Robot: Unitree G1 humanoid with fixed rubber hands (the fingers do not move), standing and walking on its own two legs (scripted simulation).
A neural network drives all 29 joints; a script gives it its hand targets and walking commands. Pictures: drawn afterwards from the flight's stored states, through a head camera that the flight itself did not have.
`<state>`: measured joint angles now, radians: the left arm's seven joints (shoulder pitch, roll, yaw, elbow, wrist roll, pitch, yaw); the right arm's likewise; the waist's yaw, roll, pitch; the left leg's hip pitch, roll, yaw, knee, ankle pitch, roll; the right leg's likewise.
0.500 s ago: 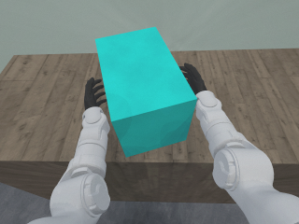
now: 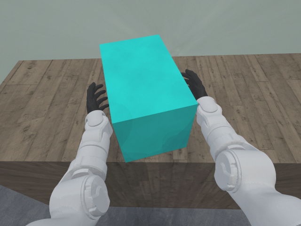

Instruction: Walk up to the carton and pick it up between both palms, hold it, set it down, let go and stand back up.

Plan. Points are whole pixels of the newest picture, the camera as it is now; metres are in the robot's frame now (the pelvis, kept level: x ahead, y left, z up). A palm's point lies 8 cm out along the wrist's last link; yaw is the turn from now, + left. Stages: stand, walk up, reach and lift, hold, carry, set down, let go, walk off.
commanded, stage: reach and lift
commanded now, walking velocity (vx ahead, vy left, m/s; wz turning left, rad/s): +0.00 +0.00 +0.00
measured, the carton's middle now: (142, 95) +0.48 +0.09 +0.04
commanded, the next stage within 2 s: none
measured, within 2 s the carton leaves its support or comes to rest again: neither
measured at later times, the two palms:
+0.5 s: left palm (85, 106) +0.37 +0.22 +0.12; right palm (197, 91) +0.44 -0.06 +0.12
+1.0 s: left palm (77, 91) +0.37 +0.22 +0.17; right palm (200, 80) +0.42 -0.06 +0.18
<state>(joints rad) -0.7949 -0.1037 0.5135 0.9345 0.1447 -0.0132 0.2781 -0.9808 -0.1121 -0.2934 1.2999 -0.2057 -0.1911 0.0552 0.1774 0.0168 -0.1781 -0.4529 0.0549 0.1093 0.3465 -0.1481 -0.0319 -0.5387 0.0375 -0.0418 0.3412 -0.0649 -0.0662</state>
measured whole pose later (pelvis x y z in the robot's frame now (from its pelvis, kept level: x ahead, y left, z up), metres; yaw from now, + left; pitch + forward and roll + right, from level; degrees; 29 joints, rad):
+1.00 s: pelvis -0.01 +0.01 +0.01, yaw +0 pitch +3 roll +0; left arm -0.84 0.01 0.42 0.84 0.16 0.35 0.22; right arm -1.02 -0.05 -0.25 1.19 -0.05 0.15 -0.04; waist 0.10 0.01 -0.16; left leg -0.22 0.05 0.10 0.35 -0.18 -0.02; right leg -0.28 0.03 -0.05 0.30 -0.07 -0.05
